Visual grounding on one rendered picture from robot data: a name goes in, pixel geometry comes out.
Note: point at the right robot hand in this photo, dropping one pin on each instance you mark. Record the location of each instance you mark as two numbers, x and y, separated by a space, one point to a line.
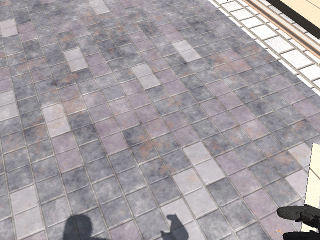
306 214

